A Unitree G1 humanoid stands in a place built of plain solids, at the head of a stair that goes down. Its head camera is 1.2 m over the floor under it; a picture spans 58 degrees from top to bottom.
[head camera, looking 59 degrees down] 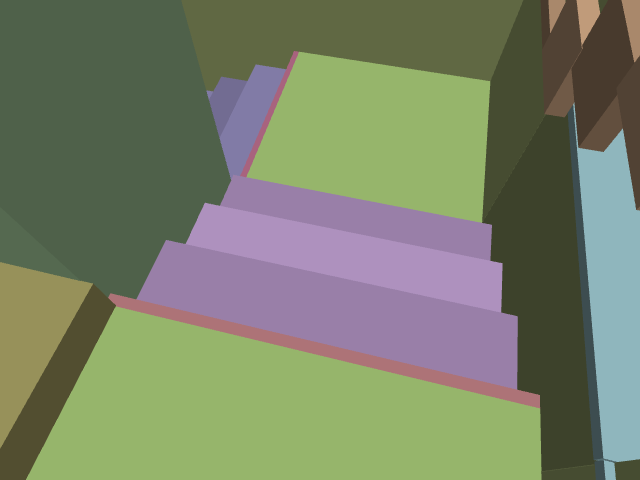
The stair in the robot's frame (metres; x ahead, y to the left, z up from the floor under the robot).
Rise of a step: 0.16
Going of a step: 0.29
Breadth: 1.25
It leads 14 degrees to the right of straight ahead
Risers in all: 4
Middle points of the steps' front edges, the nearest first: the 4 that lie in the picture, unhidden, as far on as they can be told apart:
0.39 0.02 0.00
0.67 -0.05 -0.15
0.95 -0.11 -0.31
1.23 -0.18 -0.47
